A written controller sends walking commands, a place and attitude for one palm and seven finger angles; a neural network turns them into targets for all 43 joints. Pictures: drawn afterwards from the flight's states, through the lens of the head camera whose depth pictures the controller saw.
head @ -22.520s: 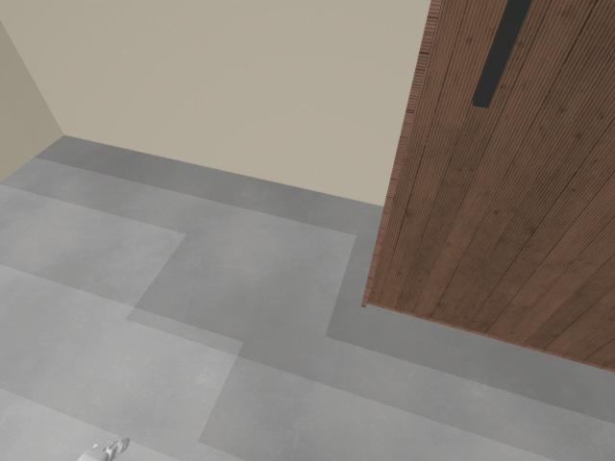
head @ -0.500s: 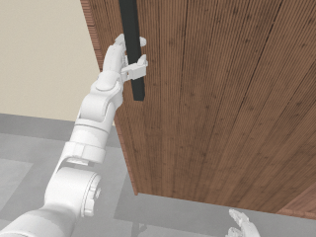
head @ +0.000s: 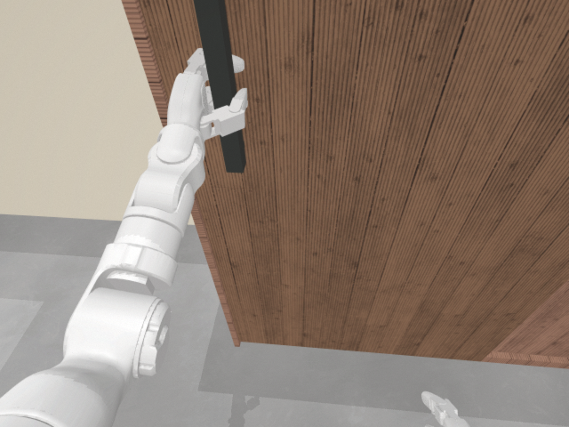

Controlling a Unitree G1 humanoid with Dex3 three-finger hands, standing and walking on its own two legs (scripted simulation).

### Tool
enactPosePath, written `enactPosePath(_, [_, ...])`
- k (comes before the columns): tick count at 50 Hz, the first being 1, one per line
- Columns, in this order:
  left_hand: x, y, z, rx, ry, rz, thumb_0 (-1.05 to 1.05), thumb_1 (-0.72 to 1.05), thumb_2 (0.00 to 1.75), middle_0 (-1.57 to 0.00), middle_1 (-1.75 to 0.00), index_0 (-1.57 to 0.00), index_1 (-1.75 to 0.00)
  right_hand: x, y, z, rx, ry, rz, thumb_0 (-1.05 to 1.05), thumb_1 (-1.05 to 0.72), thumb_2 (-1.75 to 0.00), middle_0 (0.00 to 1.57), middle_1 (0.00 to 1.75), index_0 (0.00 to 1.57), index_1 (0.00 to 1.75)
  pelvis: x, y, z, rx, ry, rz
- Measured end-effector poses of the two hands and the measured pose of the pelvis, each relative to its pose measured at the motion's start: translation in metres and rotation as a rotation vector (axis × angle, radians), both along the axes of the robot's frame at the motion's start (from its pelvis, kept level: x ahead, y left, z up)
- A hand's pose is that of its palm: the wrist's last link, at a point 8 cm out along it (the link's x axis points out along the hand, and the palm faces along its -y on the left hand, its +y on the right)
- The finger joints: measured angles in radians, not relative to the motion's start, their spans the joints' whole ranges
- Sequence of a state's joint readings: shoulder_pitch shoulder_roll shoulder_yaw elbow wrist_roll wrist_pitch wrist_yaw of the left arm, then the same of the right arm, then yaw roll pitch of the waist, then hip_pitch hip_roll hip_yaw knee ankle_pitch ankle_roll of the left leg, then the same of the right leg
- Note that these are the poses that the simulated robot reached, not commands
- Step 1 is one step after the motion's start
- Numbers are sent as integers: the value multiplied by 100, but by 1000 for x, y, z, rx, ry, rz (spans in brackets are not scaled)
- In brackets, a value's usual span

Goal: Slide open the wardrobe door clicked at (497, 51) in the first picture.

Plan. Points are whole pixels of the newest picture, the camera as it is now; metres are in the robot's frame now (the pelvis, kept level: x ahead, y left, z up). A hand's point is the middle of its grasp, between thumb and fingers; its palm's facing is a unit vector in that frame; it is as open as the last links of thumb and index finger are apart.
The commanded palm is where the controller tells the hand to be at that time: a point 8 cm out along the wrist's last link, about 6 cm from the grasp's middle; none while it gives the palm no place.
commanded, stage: step sideways, sliding the door along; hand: left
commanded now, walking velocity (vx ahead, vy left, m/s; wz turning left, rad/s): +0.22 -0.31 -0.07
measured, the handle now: (226, 74) +0.50 +0.12 +0.27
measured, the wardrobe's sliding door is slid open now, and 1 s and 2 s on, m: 0.00 0.06 0.21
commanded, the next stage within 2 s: none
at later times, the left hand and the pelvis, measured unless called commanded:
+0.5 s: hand (246, 113) +0.46 +0.09 +0.23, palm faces +0.29 -0.95 -0.12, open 6.8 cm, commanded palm +0.43 +0.06 +0.24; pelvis +0.04 -0.11 -0.02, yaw +5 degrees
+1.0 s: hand (287, 113) +0.47 +0.03 +0.23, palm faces +0.46 -0.88 -0.07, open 7.5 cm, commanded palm +0.43 -0.03 +0.23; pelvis +0.13 -0.20 -0.01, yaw +10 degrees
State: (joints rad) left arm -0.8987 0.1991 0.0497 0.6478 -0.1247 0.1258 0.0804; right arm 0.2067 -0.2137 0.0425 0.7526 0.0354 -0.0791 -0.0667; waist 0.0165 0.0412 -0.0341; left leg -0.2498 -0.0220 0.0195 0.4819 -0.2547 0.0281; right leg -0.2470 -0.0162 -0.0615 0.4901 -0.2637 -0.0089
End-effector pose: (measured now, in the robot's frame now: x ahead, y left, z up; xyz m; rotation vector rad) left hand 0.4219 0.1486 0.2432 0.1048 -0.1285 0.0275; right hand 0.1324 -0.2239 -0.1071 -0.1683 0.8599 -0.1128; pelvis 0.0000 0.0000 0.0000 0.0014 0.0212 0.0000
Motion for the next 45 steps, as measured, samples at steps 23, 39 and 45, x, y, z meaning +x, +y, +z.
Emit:
enactPosePath(23, [4, -15, -14, 53, -220, 223, -9, 65, 83, -45, -140, -21, -124, 88, -104, -24, -68, 56, 105, 1, -90, -90, 20, 30, 20, 30, 34, -105, -21, -17, -34, 95])
enactPosePath(39, [3, -44, -18, 88, -297, 470, -11, 58, 82, -47, -141, -17, -120, 225, -126, -15, 124, -153, 305, 1, -90, -90, 20, 30, 20, 30, 109, -208, -27, -24, -91, 126])
enactPosePath(45, [2, -63, -18, 90, -310, 486, -11, 60, 81, -47, -141, -15, -124, 249, -157, -9, 37, -134, 267, 1, -90, -90, 20, 30, 20, 30, 119, -208, -11, 11, -17, 173])
